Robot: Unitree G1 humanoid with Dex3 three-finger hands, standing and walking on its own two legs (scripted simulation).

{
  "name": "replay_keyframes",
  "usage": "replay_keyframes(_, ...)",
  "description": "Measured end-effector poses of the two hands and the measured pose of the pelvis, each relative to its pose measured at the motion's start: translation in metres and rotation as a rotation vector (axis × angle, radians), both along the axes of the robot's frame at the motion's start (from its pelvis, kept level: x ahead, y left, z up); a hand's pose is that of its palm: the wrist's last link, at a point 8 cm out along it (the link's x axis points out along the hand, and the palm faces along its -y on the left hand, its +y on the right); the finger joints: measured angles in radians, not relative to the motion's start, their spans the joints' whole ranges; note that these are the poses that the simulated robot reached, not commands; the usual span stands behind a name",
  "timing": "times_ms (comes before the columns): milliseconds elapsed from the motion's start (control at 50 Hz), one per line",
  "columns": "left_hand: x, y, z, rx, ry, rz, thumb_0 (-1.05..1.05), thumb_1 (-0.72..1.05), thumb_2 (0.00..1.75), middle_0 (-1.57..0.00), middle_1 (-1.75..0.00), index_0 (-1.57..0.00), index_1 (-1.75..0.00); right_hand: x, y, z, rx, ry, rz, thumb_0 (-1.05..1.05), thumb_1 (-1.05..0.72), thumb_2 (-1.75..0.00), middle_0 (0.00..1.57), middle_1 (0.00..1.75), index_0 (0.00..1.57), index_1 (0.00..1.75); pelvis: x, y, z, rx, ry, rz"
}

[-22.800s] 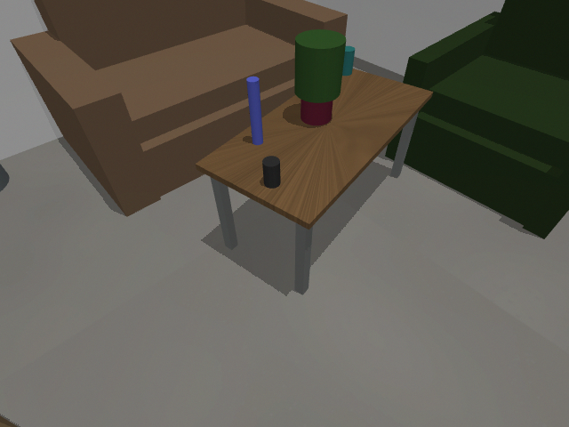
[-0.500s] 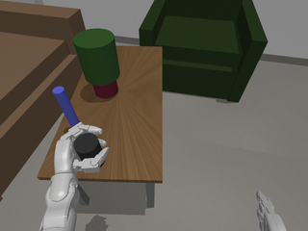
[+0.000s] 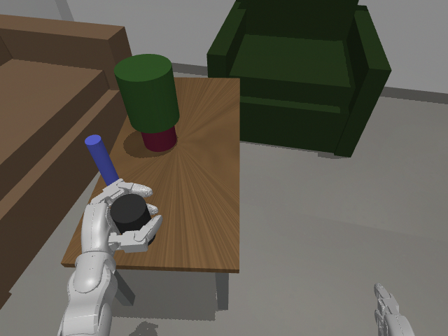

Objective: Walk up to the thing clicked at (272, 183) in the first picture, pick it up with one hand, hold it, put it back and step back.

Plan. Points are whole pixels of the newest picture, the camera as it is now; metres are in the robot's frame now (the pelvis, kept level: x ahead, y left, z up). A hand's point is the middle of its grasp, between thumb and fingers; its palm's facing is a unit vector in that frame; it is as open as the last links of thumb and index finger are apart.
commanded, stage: hold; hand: left
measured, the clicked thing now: (134, 222) +0.33 +0.17 +0.07
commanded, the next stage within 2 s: crouch in 1.74 s
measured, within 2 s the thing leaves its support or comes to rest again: neither
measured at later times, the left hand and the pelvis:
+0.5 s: hand (136, 217) +0.33 +0.16 +0.08, palm faces +0.11 -0.99 -0.02, open 7.5 cm; pelvis +0.00 +0.00 +0.00, yaw +0 degrees
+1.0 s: hand (136, 217) +0.33 +0.17 +0.08, palm faces +0.10 -0.99 -0.01, open 7.5 cm; pelvis +0.00 +0.00 +0.01, yaw +0 degrees
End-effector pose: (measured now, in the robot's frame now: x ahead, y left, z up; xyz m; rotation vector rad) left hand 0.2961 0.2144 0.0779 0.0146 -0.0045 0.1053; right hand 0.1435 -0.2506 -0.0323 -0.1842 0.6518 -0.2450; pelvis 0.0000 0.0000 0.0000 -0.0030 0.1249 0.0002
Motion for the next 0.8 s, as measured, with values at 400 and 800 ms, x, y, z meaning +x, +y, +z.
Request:
replay_keyframes(400, 0.000, -0.002, 0.002, 0.002, -0.001, 0.010, -0.02, -0.04, 1.01, -0.85, -0.98, -0.87, -0.98, 0.001, -0.004, -0.004, -0.001, 0.003, -0.002, -0.01, 0.52, -0.06, 0.05, 0.05, 0.06, 0.05, -0.001, -0.004, 0.003, 0.002, -0.007, 0.000)
replay_keyframes(800, 0.003, -0.002, 0.004, -0.001, 0.005, -0.006, -0.02, -0.03, 1.00, -0.85, -0.98, -0.87, -0.98, 0.003, -0.001, -0.005, -0.002, 0.013, -0.003, -0.01, 0.52, -0.06, 0.05, 0.05, 0.06, 0.05, 0.001, 0.000, 0.006, -0.001, -0.014, 0.001)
